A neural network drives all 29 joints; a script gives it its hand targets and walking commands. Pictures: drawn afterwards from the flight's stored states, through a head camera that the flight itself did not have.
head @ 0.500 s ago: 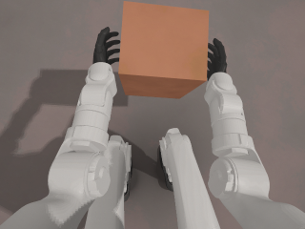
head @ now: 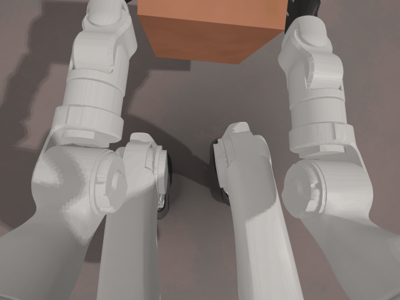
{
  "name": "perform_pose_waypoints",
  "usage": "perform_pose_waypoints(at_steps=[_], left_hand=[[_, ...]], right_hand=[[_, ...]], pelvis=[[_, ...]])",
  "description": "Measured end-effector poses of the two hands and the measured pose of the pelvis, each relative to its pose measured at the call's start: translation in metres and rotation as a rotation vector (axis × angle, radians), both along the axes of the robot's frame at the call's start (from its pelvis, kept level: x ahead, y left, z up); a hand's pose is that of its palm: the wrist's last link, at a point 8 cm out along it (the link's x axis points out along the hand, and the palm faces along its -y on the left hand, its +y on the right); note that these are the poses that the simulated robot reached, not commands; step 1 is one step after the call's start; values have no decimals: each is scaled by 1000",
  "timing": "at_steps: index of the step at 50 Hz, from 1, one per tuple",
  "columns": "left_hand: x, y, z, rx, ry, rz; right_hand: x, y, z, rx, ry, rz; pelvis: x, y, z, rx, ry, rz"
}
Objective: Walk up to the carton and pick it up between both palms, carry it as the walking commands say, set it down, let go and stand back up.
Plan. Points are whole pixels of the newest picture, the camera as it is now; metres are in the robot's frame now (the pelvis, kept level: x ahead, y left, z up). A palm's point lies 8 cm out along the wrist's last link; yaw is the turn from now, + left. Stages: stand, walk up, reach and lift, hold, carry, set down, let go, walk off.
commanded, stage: set down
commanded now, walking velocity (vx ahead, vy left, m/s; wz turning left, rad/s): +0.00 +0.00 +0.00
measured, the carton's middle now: out of the picture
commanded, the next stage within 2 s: none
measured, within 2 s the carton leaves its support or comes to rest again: neither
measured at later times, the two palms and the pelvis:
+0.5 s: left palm (127, 1) +0.58 +0.08 -0.20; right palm (282, 17) +0.54 -0.19 -0.20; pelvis +0.01 +0.00 -0.05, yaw +0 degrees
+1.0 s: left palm (132, 4) +0.58 +0.08 -0.23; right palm (278, 19) +0.54 -0.20 -0.23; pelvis +0.02 +0.00 -0.08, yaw +0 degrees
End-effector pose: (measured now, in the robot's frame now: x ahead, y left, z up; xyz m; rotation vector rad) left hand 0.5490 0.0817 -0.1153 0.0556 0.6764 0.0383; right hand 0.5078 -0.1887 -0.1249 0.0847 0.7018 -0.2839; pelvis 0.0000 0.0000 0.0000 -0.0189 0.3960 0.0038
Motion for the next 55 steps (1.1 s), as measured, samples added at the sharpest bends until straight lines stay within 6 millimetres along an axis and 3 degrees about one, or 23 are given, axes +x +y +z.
perform_pose_waypoints(at_steps=[6,19,29,55], left_hand=[[11,-2,-9,8,-7,-12],[22,-5,-65,3,24,-21],[31,-4,-94,9,41,-25],[32,-7,-116,21,67,-48]], right_hand=[[10,-2,-10,-17,-4,16],[23,-5,-61,-31,29,33],[34,-5,-89,-38,49,47],[34,-8,-108,-64,79,68]], pelvis=[[-3,-1,-12,5,13,-2],[7,-2,-45,-1,67,-2],[19,-1,-60,-2,91,-3],[19,-2,-80,-6,79,4]])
